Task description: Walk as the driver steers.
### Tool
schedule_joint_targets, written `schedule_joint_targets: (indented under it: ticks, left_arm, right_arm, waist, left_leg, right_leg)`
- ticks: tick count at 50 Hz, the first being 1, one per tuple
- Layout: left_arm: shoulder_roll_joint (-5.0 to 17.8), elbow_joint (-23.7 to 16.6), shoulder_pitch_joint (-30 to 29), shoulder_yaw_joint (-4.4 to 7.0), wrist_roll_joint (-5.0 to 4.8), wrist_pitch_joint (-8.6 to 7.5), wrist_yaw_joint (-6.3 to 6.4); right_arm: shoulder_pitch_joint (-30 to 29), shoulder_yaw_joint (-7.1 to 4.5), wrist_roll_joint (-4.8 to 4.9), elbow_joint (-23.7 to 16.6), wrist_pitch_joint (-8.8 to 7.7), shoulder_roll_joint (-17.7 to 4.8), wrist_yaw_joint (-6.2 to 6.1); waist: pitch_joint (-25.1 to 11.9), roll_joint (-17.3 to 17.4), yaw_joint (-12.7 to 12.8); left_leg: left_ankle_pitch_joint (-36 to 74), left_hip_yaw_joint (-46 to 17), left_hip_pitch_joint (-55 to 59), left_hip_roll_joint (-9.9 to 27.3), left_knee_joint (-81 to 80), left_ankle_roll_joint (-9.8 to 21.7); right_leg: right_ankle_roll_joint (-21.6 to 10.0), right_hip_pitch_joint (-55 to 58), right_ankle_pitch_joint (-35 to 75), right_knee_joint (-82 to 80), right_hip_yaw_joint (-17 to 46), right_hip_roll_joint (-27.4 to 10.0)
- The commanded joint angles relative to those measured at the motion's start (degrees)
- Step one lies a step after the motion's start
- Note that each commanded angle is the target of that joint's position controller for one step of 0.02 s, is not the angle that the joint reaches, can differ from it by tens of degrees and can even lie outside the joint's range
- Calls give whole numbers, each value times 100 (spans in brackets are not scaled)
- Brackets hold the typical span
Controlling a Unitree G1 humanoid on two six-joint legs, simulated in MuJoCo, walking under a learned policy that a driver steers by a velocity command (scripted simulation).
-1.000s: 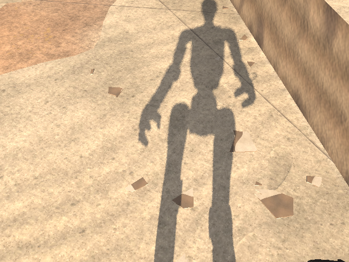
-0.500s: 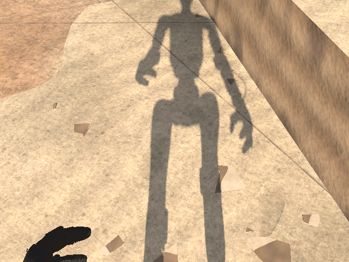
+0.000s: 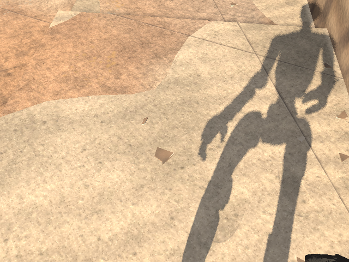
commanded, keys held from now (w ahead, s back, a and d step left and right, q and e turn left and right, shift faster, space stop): w+q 0.40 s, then w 0.14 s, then w+e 0.46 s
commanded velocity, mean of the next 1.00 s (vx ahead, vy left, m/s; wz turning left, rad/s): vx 0.50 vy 0.00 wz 0.20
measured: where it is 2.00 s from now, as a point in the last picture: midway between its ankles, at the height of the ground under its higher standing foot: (181, 132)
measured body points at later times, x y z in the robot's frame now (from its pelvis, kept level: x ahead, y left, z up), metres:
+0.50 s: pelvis +0.29 +0.00 +0.01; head +0.32 +0.01 +0.45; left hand +0.45 +0.29 -0.06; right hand +0.41 -0.28 -0.11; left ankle +0.12 +0.08 -0.70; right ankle +0.43 -0.08 -0.72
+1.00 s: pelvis +0.53 +0.09 +0.02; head +0.55 +0.10 +0.47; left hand +0.49 +0.37 -0.11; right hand +0.80 -0.10 -0.04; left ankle +0.57 +0.21 -0.72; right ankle +0.44 -0.07 -0.66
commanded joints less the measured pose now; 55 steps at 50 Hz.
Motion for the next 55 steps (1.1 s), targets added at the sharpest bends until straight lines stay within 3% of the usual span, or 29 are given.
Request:
schedule_joint_targets:
  ticks: [1,2,3,4,5,6,10,15,20,22,23,24,25,26,27,28,29,32,37,42,44,45,46,47,48,49,50,52,55]
  left_arm:
    - [87,-800,276,-108,249,-208,-30]
    - [498,-847,-320,-69,44,-442,-111]
    - [768,-1032,-882,2,-164,-558,-155]
    - [693,-1042,-944,-28,-101,-618,-125]
    - [719,-972,-928,4,62,-618,-82]
    - [767,-939,-802,44,121,-559,-82]
    - [505,-1028,-924,-4,209,-341,-78]
    - [281,-1300,-1973,-125,144,-368,-157]
    - [597,-1434,-2175,-22,65,-477,-255]
    - [681,-1290,-1664,39,76,-534,-263]
    - [807,-1144,-1143,116,137,-563,-238]
    - [1058,-1061,-352,182,234,-582,-207]
    - [1585,-811,318,328,271,-509,-220]
    - [1155,-717,438,250,67,-482,-276]
    - [771,-803,116,138,43,-460,-262]
    - [658,-844,-187,73,113,-414,-256]
    - [559,-819,-380,21,141,-378,-261]
    - [443,-776,-412,-48,113,-367,-242]
    - [900,-646,-158,90,-19,-274,-120]
    - [921,-492,334,100,-80,-143,-79]
    - [938,-498,306,110,-78,-99,-52]
    - [834,-510,303,81,-53,-87,-45]
    - [618,-576,217,9,-7,-105,-52]
    - [195,-736,222,-130,127,-134,-52]
    - [106,-948,790,-168,-66,-206,-40]
    - [654,-811,610,-33,-150,-183,-15]
    - [800,-863,220,27,-132,-152,-30]
    - [634,-877,13,41,-46,-76,-50]
    - [339,-1013,-143,1,-52,35,-119]
  right_arm:
    - [1916,-669,74,119,-3,-2050,-174]
    - [2073,-516,14,-73,-100,-1567,-141]
    - [1886,-422,-41,-28,-182,-1251,-123]
    - [1548,-376,-19,-57,-222,-1109,-127]
    - [1154,-317,-22,-129,-223,-912,-142]
    - [930,-262,-97,-239,-230,-784,-172]
    - [986,-308,-65,-243,-256,-978,-292]
    - [1387,-346,-11,-95,-180,-1084,-402]
    - [1659,-348,28,38,-109,-1025,-436]
    - [1562,-331,-8,44,-78,-947,-445]
    - [1570,-263,-35,36,-82,-761,-430]
    - [1599,-141,-111,-43,-96,-478,-407]
    - [2542,-25,34,-78,-161,-92,-394]
    - [2533,-75,122,33,-193,-564,-413]
    - [1791,-174,111,-36,-196,-949,-413]
    - [1259,-164,11,-172,-203,-938,-426]
    - [952,-158,-106,-285,-244,-857,-410]
    - [1040,-114,-133,-307,-314,-547,-347]
    - [191,54,-144,-514,-395,-237,-281]
    - [-416,-9,-44,-658,-489,-465,-203]
    - [-226,-81,-33,-613,-529,-596,-211]
    - [119,-147,-52,-504,-535,-697,-242]
    - [708,-239,-113,-408,-544,-904,-299]
    - [1663,-343,-179,-297,-512,-1308,-361]
    - [1862,-409,-204,-141,-410,-1574,-302]
    - [1656,-295,-143,-167,-412,-1057,-273]
    - [1421,-211,-109,-173,-419,-780,-275]
    - [905,-119,-167,-134,-430,-485,-246]
    - [731,-157,-186,1,-506,-510,-263]
  waist:
    - [-1696,1548,-514]
    - [-2340,816,-945]
    - [-1544,534,-1011]
    - [-1074,120,-751]
    - [-750,-31,-509]
    - [-666,100,-304]
    - [-410,60,-182]
    - [-210,332,-599]
    - [-217,513,-600]
    - [-336,686,-334]
    - [-649,639,-97]
    - [-1392,193,241]
    - [-2139,-1656,-46]
    - [-1935,-1583,101]
    - [-1085,-913,261]
    - [-672,-509,200]
    - [-308,-418,79]
    - [-337,-716,-207]
    - [-255,-618,-29]
    - [-215,-637,116]
    - [-263,-674,-105]
    - [-396,-660,-295]
    - [-742,-550,-619]
    - [-1549,359,-970]
    - [-1906,2037,-656]
    - [-1259,1203,-728]
    - [-703,845,-726]
    - [-272,521,-457]
    - [-128,570,-285]
  left_leg:
    - [-934,-3865,5033,1475,-916,1681]
    - [-1538,-5061,5302,1818,-1738,1826]
    - [-1089,-4256,4804,1683,-1860,1522]
    - [-537,-3571,3988,1441,-1827,1324]
    - [106,-3021,3209,1218,-1869,1183]
    - [606,-2723,2692,1079,-1978,1144]
    - [1450,-2082,1797,803,-2236,1140]
    - [627,-1735,1416,388,-2124,692]
    - [170,-2516,2086,710,-1480,534]
    - [551,-2582,2262,746,-1076,415]
    - [1031,-2399,2198,481,-492,264]
    - [526,-2020,1641,167,943,59]
    - [-1870,-1306,-397,-716,2952,-425]
    - [-2538,-1467,-1358,-477,3802,-480]
    - [-2035,-1498,-1610,-242,4026,-467]
    - [-1644,-1231,-1481,-44,3891,-460]
    - [-1378,-1082,-1400,132,3531,-462]
    - [-1149,-852,-772,339,2620,-523]
    - [-93,-577,-103,165,518,-762]
    - [610,-673,607,-74,-503,-779]
    - [546,-665,1204,-68,-849,-649]
    - [431,-617,1804,-49,-996,-540]
    - [263,-896,2735,320,-1010,-334]
    - [75,-1988,4101,1474,-972,11]
    - [-1447,-4257,4851,2430,-1636,735]
    - [-2310,-4222,4361,2228,-1877,673]
    - [-1948,-3390,3827,2002,-1933,504]
    - [-706,-2328,2969,1578,-2185,413]
    - [352,-1374,2407,1399,-2533,428]
  right_leg:
    - [-59,-4179,-393,4711,768,472]
    - [-162,-4794,-691,5270,2105,553]
    - [-308,-5219,-138,5149,2152,290]
    - [-380,-5030,366,4652,2139,41]
    - [-342,-4649,636,4149,2126,-127]
    - [-304,-4226,839,3897,2176,-238]
    - [44,-3919,1413,2826,1968,-144]
    - [148,-3370,3194,741,1878,294]
    - [-69,-3115,2823,55,2141,402]
    - [-282,-2584,2553,-123,1977,405]
    - [-463,-1776,2556,-252,1922,364]
    - [-830,-420,2350,-114,2695,-433]
    - [-1888,1576,1341,-507,5294,-1671]
    - [-1996,1610,-308,-1074,6418,-1901]
    - [-1718,902,-430,-1201,5627,-1626]
    - [-1549,200,189,-1231,4896,-1334]
    - [-1559,-404,892,-1338,4420,-1092]
    - [-1592,-985,2177,-1544,3769,-677]
    - [-1585,-1542,2670,-1700,3124,-482]
    - [-1379,-1506,2268,-1383,3380,-560]
    - [-1215,-1556,2048,-1071,3537,-555]
    - [-1093,-1709,2091,-742,3498,-392]
    - [-896,-2092,2105,77,3289,-80]
    - [-628,-2927,800,1898,2687,378]
    - [-473,-4486,-748,3325,2238,702]
    - [-422,-4970,-410,4040,2477,342]
    - [-415,-5089,95,4194,2428,207]
    - [-319,-4793,762,3982,2344,-81]
    - [-211,-4494,1242,3721,2228,-259]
